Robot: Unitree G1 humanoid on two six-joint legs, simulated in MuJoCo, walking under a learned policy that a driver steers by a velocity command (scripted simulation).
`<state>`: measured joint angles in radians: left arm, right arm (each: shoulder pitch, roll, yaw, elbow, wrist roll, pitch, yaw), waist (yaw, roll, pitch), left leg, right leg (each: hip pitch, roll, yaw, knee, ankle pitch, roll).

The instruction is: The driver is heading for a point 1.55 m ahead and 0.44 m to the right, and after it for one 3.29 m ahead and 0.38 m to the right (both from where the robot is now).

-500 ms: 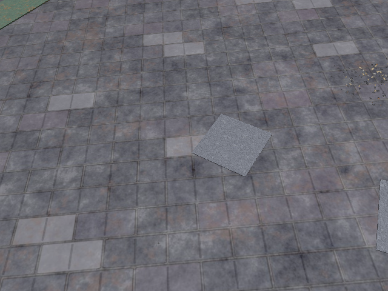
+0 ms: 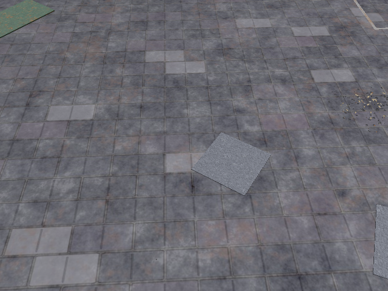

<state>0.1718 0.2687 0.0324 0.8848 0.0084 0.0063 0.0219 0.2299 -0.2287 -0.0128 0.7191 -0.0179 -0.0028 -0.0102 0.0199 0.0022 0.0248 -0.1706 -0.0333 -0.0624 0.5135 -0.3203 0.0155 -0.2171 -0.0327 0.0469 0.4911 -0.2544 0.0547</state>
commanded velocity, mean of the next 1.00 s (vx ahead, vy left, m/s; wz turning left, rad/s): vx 0.04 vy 0.00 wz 0.01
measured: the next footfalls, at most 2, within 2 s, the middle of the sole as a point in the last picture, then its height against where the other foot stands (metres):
left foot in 1.60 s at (188, 277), level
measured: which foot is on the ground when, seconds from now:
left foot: down 0.00-1.00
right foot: down 0.00-1.00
